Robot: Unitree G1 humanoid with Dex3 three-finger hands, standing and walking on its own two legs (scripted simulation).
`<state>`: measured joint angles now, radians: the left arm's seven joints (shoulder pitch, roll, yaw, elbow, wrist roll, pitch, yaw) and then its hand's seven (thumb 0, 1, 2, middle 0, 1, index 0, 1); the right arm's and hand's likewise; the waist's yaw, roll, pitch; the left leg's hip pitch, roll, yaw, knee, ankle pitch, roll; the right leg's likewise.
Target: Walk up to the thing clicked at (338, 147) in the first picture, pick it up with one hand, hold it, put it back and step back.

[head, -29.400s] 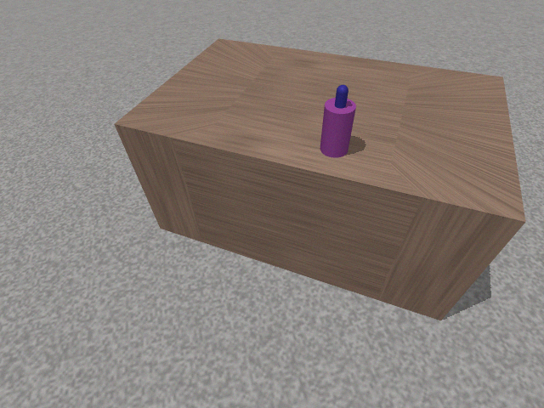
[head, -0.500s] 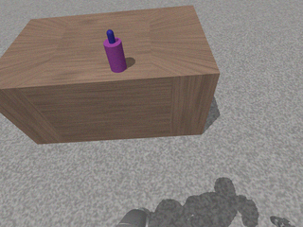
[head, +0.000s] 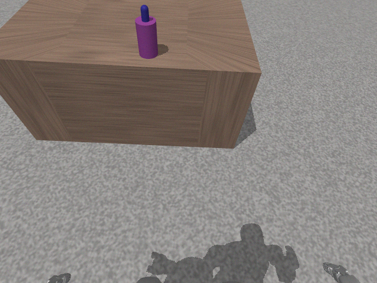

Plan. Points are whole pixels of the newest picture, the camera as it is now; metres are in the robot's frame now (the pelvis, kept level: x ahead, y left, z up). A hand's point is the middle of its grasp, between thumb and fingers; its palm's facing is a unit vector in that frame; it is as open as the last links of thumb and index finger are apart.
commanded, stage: step back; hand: left
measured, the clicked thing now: (146, 31) +1.07 +0.22 -0.05
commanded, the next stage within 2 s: stand in 1.02 s
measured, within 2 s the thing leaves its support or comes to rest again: neither
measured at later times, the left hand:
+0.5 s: hand out of the picture +0.02 +0.27 -0.14, palm faces +0.01 -0.91 -0.42, open 7.4 cm
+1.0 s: hand out of the picture +0.08 +0.25 -0.15, palm faces +0.08 -0.93 -0.36, open 7.4 cm
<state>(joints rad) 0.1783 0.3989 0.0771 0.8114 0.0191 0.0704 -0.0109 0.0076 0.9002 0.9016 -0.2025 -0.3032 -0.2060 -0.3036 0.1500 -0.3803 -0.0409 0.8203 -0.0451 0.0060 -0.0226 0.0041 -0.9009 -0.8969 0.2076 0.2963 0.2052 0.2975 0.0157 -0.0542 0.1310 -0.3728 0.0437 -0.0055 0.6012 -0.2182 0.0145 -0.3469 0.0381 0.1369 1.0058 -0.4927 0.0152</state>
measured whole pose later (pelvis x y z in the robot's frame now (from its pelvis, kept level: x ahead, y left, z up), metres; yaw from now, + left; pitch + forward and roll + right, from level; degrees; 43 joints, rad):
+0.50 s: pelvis -0.04 -0.01 +0.00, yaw +1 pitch -2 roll +1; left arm 0.22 0.41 0.06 0.97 0.02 0.00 0.00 0.01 0.90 0.90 -0.20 -0.30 -0.21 -0.30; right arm 0.26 -0.34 -0.05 0.97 -0.04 -0.01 0.03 0.01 -0.90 -0.90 0.21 0.30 0.20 0.30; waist 0.00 0.00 0.07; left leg -0.25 -0.02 -0.03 0.56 -0.28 0.02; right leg -0.33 -0.03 0.02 0.86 -0.54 -0.03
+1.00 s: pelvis -0.01 -0.01 +0.00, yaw +3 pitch -2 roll +1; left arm 0.12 0.36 0.04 0.99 0.00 -0.01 0.01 0.01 0.90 0.90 -0.21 -0.30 -0.21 -0.30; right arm 0.15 -0.36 -0.04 1.03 -0.03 0.00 0.00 0.00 -0.91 -0.90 0.20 0.30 0.20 0.30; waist 0.02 -0.02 0.10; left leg -0.26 -0.01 0.01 0.59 -0.28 -0.01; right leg -0.26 -0.07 -0.04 0.66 -0.36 0.01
